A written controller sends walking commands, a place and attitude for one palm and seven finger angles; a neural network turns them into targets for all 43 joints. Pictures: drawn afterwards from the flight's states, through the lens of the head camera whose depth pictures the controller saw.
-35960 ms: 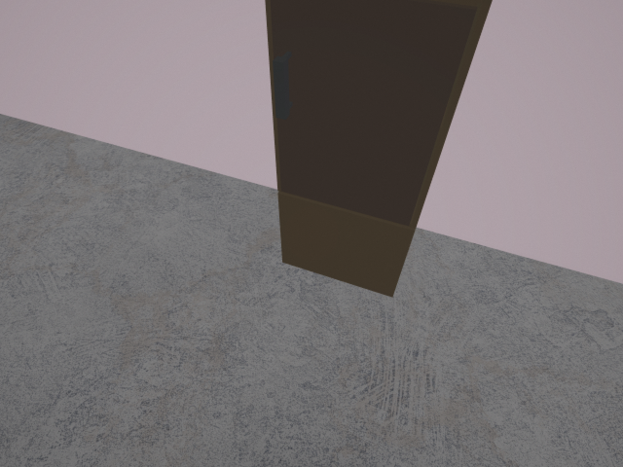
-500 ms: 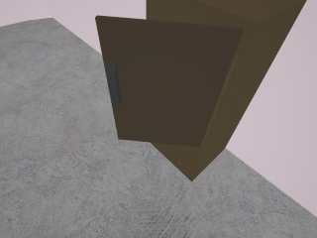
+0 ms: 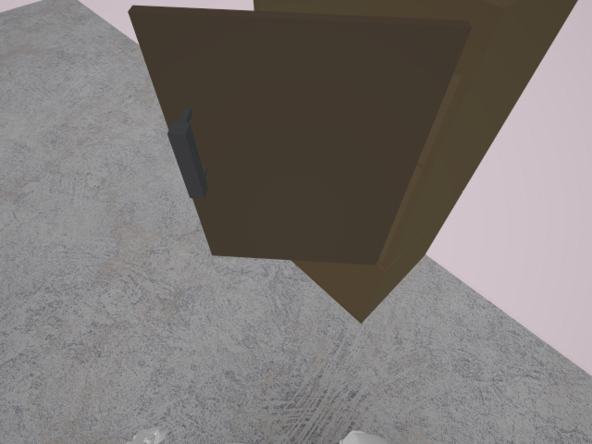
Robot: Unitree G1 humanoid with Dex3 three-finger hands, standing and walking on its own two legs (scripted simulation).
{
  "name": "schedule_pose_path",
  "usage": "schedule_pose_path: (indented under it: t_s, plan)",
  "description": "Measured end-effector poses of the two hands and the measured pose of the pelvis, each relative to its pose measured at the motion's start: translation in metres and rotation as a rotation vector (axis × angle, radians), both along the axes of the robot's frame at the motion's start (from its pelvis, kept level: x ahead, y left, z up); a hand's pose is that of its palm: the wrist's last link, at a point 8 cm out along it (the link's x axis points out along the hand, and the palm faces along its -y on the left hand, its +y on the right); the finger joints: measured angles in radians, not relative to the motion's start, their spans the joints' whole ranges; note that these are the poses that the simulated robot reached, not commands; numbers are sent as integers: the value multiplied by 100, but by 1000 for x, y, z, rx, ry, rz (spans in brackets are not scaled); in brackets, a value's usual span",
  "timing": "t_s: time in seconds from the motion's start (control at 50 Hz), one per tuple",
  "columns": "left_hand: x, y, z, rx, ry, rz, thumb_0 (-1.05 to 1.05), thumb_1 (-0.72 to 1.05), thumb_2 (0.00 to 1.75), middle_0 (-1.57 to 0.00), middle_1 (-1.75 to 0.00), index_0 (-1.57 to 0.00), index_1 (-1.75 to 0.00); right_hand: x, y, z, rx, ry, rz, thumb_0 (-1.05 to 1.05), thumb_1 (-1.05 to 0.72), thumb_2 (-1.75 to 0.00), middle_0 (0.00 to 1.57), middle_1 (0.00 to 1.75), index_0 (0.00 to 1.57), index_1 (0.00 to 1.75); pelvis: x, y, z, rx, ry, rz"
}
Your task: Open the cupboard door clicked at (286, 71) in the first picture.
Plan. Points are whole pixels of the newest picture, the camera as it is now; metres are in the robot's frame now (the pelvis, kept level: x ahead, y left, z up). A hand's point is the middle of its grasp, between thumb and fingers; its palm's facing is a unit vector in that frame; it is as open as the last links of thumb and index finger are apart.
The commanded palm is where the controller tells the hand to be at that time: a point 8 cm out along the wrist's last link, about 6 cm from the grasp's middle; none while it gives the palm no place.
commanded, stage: come to a stop and stand still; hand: left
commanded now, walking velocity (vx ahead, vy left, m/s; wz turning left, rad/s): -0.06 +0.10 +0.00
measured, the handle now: (193, 154) +0.53 +0.19 +0.05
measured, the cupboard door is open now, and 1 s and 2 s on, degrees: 42 42 42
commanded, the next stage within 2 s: look again from close up in 0.92 s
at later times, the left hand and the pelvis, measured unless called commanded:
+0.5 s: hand out of the picture -0.03 +0.23 -0.15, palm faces +0.01 -0.96 -0.27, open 7.3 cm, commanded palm none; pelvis -0.02 +0.03 +0.00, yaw -2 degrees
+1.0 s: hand out of the picture +0.02 +0.18 -0.15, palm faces +0.00 -0.97 -0.22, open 7.3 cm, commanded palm none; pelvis -0.01 +0.00 +0.02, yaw -1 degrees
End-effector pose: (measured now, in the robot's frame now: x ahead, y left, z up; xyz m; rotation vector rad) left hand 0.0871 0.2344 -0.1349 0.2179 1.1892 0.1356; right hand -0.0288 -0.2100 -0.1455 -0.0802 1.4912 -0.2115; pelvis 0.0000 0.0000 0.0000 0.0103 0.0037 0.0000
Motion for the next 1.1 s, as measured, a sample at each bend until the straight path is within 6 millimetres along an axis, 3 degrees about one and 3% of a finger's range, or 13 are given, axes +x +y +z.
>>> schedule_pose_path:
  t_s: [0.12,0.18,0.28,0.4,0.52,0.6,0.72,0.82,0.94,1.1]
  plan:
    - [-10,2,-8,-46,-15,7,0,91,90,-20,-30,-20,-30,49,-8,10,-61,-181,54,0,-91,-90,20,30,19,30,-14,11,-1,1,-1,-10]
    - [-23,9,-13,-52,-9,13,0,91,90,-20,-30,-21,-30,62,-5,14,-84,-267,75,0,-91,-90,20,30,19,30,-19,23,-5,-12,-27,-9]
    - [-53,33,-2,-25,21,20,0,93,90,-20,-30,-21,-30,77,10,22,-71,-368,117,0,-91,-90,20,30,19,30,-21,35,-1,-11,-49,-25]
    - [-99,49,6,24,125,40,0,92,90,-20,-30,-20,-30,82,12,16,-38,-389,124,0,-91,-90,20,30,20,30,-21,33,0,12,-38,-47]
    - [-127,36,15,27,191,71,0,92,90,-20,-30,-20,-30,64,2,10,-24,-312,118,0,-91,-90,20,30,20,30,-19,25,5,2,-26,-34]
    - [-126,20,14,-1,204,69,1,91,90,-20,-30,-20,-30,43,-1,9,-13,-241,106,0,-91,-90,20,30,20,30,-17,19,9,4,-22,-26]
    - [-102,-4,11,-40,161,44,1,92,90,-20,-30,-20,-30,9,1,9,8,-136,87,0,-91,-90,20,30,19,30,-15,12,13,7,-24,-18]
    - [-88,-3,12,-25,137,37,2,94,90,-20,-30,-21,-30,-11,4,11,24,-79,70,1,-91,-90,20,30,19,30,-15,6,15,7,-27,-14]
    - [-77,-3,14,-16,109,35,1,93,90,-20,-30,-21,-30,-20,5,11,36,-48,61,0,-91,-90,20,30,19,30,-14,3,16,5,-27,-11]
    - [-79,-5,14,-16,112,44,1,93,90,-20,-30,-20,-30,-15,3,12,30,-60,64,0,-91,-90,20,30,19,30,-13,1,17,5,-28,-11]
